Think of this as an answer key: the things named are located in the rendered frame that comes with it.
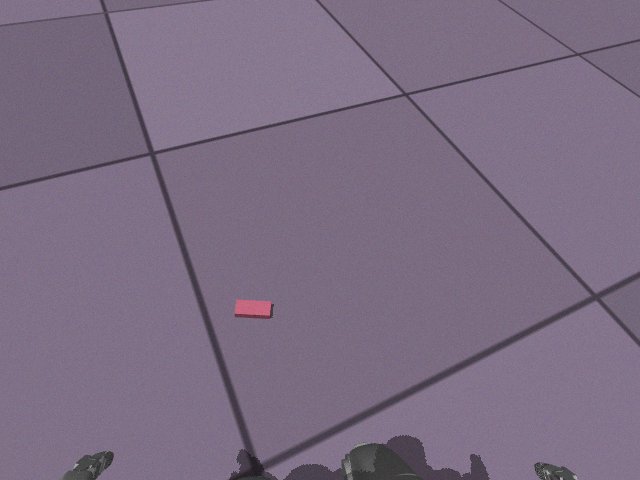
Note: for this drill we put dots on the right robot hand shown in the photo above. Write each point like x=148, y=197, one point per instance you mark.
x=550, y=472

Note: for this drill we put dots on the small box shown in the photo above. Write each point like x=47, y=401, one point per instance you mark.
x=253, y=309

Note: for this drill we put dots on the left robot hand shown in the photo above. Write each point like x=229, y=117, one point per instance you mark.
x=90, y=467

